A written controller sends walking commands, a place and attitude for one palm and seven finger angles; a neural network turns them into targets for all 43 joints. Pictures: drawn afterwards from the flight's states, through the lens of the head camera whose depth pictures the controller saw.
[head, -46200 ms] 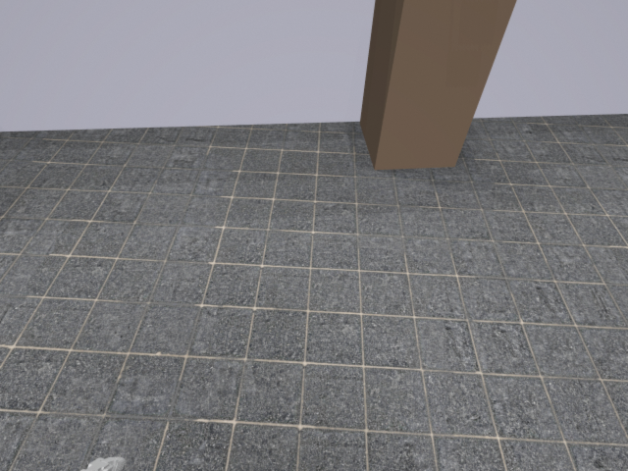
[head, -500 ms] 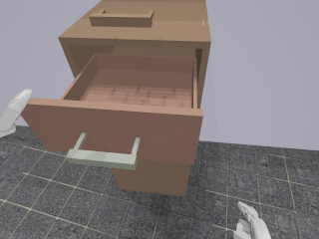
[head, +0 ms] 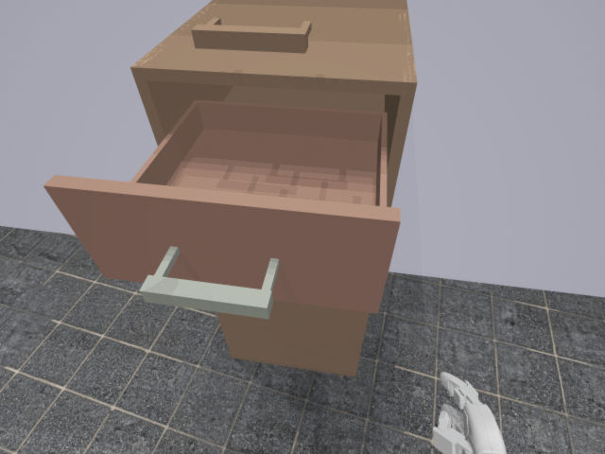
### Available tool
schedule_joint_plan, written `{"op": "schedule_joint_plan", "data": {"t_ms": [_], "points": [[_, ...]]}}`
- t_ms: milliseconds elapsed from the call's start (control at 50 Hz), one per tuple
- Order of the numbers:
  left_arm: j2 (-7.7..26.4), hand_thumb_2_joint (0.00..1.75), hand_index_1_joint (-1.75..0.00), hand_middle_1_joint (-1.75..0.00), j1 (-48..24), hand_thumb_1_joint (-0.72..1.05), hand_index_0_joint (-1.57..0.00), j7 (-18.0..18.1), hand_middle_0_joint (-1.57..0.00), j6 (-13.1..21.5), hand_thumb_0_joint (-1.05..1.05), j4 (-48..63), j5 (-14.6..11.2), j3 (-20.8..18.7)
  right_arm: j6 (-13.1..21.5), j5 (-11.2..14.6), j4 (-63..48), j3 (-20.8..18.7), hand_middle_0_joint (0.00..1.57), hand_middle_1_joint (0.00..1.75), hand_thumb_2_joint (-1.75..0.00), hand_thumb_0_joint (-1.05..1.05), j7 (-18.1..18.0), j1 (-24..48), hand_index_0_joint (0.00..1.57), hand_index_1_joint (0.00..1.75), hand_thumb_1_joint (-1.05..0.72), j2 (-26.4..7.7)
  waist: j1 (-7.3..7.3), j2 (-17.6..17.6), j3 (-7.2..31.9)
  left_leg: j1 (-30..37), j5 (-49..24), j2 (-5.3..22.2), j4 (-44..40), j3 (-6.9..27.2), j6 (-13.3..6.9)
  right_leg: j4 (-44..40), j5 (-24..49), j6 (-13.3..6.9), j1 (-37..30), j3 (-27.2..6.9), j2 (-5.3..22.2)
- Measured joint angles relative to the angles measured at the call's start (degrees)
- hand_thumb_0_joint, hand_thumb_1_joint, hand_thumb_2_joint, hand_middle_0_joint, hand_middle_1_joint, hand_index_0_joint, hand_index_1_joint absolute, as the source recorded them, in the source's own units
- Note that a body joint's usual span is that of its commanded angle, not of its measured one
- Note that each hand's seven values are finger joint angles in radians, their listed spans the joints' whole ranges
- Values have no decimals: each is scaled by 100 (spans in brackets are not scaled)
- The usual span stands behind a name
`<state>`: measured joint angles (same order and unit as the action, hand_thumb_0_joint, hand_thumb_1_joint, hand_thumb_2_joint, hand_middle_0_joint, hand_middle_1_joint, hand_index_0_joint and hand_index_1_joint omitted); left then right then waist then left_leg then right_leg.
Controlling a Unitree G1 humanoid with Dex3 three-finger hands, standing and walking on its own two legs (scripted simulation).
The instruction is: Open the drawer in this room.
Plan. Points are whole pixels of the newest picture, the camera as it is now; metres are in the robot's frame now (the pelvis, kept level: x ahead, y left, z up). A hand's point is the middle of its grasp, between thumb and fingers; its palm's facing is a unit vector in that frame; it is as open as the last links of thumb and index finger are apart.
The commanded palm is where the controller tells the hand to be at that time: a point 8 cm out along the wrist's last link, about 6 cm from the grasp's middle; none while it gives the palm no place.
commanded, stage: step back with the hand held close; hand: left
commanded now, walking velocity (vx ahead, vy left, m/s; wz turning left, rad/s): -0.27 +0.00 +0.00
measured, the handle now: (214, 279) +0.27 +0.14 +0.14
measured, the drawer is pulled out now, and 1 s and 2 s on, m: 0.26 0.26 0.26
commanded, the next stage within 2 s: stop stepping back and stand still in 0.86 s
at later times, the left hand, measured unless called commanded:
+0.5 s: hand out of the picture +0.13 +0.22 +0.33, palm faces +0.67 -0.65 -0.35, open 7.4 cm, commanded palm +0.07 +0.27 +0.32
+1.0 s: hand out of the picture -0.03 +0.25 +0.34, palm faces +0.73 -0.61 -0.32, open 7.4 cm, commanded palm -0.09 +0.29 +0.32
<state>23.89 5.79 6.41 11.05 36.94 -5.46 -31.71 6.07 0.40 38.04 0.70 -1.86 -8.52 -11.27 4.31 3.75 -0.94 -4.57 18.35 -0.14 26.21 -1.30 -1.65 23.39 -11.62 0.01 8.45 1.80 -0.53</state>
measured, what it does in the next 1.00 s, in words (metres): walks backwards: right foot, then left foot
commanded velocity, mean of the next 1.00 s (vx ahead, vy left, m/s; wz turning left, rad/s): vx -0.26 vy -0.01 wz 0.01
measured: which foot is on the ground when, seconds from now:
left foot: down 0.00-0.56, up 0.58-0.82, down 0.84-1.00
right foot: down 0.00-0.38, up 0.40-0.52, down 0.54-0.88, up 0.90-1.00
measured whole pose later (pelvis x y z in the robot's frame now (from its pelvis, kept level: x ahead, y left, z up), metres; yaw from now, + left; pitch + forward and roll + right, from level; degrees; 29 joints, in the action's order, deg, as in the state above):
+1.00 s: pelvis -0.20 +0.00 -0.01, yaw +2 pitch +2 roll -1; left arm 33.8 6.0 8.7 18.2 41.7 -2.8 -43.4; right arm 7.9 -0.2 37.9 -2.6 -2.8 -11.8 -11.5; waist 1.5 -0.8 -0.8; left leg -19.2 16.3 3.3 33.5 0.1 1.2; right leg 43.1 -19.3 1.1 25.2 0.6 -1.3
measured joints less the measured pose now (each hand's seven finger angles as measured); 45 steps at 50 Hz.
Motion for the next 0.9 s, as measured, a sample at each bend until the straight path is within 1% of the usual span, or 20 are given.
{"op": "schedule_joint_plan", "data": {"t_ms": [80,120,200,260,340,400,460,500,540,560,580,600,640,680,700,740,800,840,860,900], "points": [[289,90,-30,-31,38,88,-21,8,-21,190,1,-47,101,-313,-157,60,-193,56,20,30,-90,1,12,-53,20,30,-91,-62,-139,-17,60,-355,-2,14,144,19,-14,36,51,11,299,23,-9],[390,90,-30,-31,105,88,-21,33,-21,238,1,47,144,-390,-217,72,-251,36,20,30,-90,1,5,-44,20,30,-91,-108,-211,-46,54,-543,-29,10,192,-2,-19,55,105,19,480,4,-5],[558,90,-30,-31,426,89,-21,82,-21,298,1,327,222,-502,-309,88,-335,-86,20,30,-90,1,-19,-17,20,30,-91,-193,-379,-109,3,-873,-85,-20,295,-79,-47,169,182,47,839,-70,26],[750,90,-30,-31,731,88,-21,111,-21,342,0,529,264,-645,-349,102,-378,-197,20,30,-90,1,-49,-42,20,30,-91,-227,-491,-165,-40,-1097,-92,-35,432,-130,-70,292,213,65,1070,-118,42],[1004,90,-30,-31,999,88,-22,191,-21,422,1,764,319,-898,-342,26,-411,-297,20,30,-90,1,-125,-169,20,30,-91,-211,-570,-288,-80,-1352,-99,-69,636,-174,-94,537,216,79,1355,-160,80],[1117,90,-30,-31,978,88,-22,268,-21,527,1,865,356,-1090,-245,-101,-404,-349,20,30,-90,1,-195,-312,20,30,-91,-116,-571,-434,-84,-1517,-78,-119,845,-213,-105,1065,44,26,1630,-211,123],[1028,90,-30,-31,634,88,-22,322,-22,666,0,742,391,-1124,-70,-257,-245,-381,20,30,-90,1,-252,-474,20,30,-91,4,-554,-432,11,-1680,-58,-101,1042,-146,-91,1899,-806,-24,1679,-290,-1],[882,90,-30,-31,289,88,-22,365,-21,724,0,539,407,-1089,14,-282,-112,-361,20,30,-90,1,-247,-549,20,30,-91,65,-535,-363,78,-1772,-90,-56,1111,-69,-48,1900,-1013,-57,1423,-243,-77],[765,90,-30,-31,14,88,-22,419,-21,686,0,324,395,-1074,45,-262,-40,-286,20,30,-90,1,-203,-576,20,30,-91,101,-511,-329,154,-1897,-120,-23,1202,-57,18,1458,-828,-132,1078,-229,-83],[649,90,-30,-31,-91,88,-22,425,-21,666,0,246,396,-1050,35,-228,-11,-246,20,30,-90,1,-169,-533,20,30,-91,79,-513,-224,149,-1972,-128,58,1273,-25,57,1349,-896,-156,1064,-201,-161],[539,90,-30,-31,-178,88,-22,406,-21,637,0,186,384,-993,10,-157,12,-217,20,30,-90,1,-129,-482,20,30,-91,53,-552,-131,110,-2044,-37,93,1444,45,111,1292,-851,-175,1056,-155,-216],[471,90,-30,-31,-231,88,-22,374,-21,594,0,152,361,-918,-14,-68,27,-201,20,30,-90,1,-92,-439,20,30,-91,39,-598,-101,67,-2132,235,62,1801,113,154,1226,-754,-187,1036,-122,-215],[475,90,-30,-31,-134,88,-21,316,-21,520,0,156,339,-860,-57,56,3,-166,20,30,-90,1,-52,-368,20,30,-91,39,-664,-180,-1,-2264,596,-39,2599,146,221,1061,-526,-194,1001,-145,-136],[589,90,-30,-31,189,88,-21,281,-21,486,0,240,339,-880,-105,111,-112,-128,20,30,-90,1,-55,-335,20,30,-91,51,-715,-305,-24,-2211,635,-27,2883,63,278,869,-323,-185,990,-208,-51],[663,90,-30,-31,371,88,-21,267,-21,475,0,311,344,-892,-121,122,-179,-115,20,30,-90,1,-71,-331,20,30,-91,50,-723,-364,-19,-2128,635,8,2826,22,288,777,-226,-175,1007,-235,-17],[826,90,-30,-31,684,88,-21,250,-21,483,0,478,357,-918,-125,115,-272,-113,20,30,-90,1,-115,-318,20,30,-91,14,-706,-448,3,-1892,657,93,2446,-19,281,612,-37,-151,1083,-265,27],[1013,90,-30,-31,906,88,-22,258,-21,540,0,741,376,-926,-90,74,-302,-167,20,30,-90,1,-168,-311,20,30,-91,-126,-667,-458,68,-1452,461,226,1466,-4,240,449,207,-86,1273,-185,61],[1132,90,-30,-31,890,88,-22,277,-21,606,0,872,350,-983,-46,47,-279,-244,20,30,-90,1,-195,-303,20,30,-91,-276,-639,-333,95,-1123,57,372,665,74,188,472,311,-20,1459,-47,21],[1194,90,-30,-31,812,88,-22,278,-21,650,0,900,337,-1021,-30,38,-220,-305,20,30,-90,1,-210,-266,20,30,-91,-301,-625,-335,69,-1137,143,367,519,114,236,530,343,17,1564,8,51],[1268,90,-30,-31,659,88,-22,262,-22,724,0,877,306,-1155,-28,31,-113,-361,20,30,-90,1,-205,-199,20,30,-91,-242,-487,-519,-59,-1259,70,259,639,68,288,670,451,72,1675,-92,140]]}}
